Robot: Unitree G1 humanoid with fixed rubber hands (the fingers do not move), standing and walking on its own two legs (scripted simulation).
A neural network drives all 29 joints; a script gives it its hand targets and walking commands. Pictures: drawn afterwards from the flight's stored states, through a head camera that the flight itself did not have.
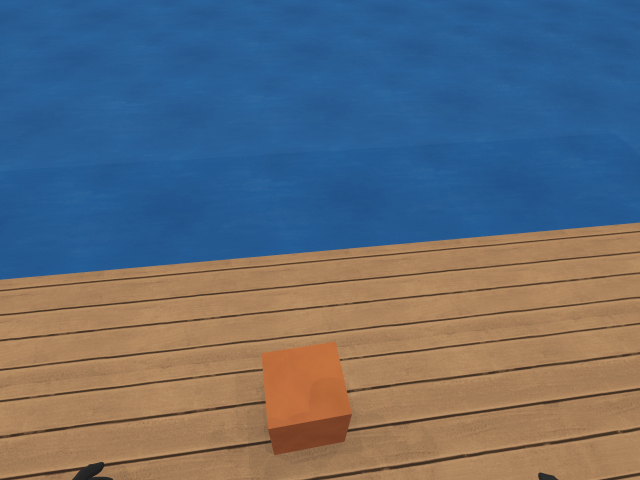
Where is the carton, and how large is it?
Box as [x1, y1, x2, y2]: [261, 342, 351, 454]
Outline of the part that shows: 335,342 261,353 268,430 274,454 344,441 351,411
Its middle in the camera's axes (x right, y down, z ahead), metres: -0.04 +0.45 +1.11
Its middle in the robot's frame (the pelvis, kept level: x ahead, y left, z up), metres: +0.45 +0.04 -0.66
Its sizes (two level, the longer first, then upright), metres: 0.210 0.200 0.250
